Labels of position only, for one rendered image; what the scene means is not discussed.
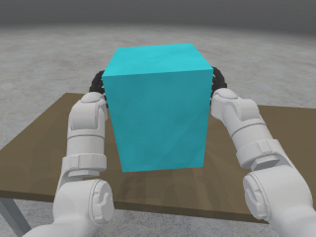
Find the carton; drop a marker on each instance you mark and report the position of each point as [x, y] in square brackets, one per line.
[158, 98]

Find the table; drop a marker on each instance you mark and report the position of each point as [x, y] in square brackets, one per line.
[31, 164]

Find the left robot upper arm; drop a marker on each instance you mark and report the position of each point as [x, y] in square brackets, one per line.
[80, 209]

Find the right robot hand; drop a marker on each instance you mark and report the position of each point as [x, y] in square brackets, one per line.
[218, 82]

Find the right robot forearm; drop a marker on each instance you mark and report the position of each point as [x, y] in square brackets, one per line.
[256, 148]

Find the left robot hand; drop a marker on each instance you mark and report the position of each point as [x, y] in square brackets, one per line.
[97, 85]

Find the left robot forearm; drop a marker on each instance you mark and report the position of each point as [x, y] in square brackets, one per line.
[85, 141]

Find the right robot upper arm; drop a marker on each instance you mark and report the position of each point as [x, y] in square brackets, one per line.
[279, 196]

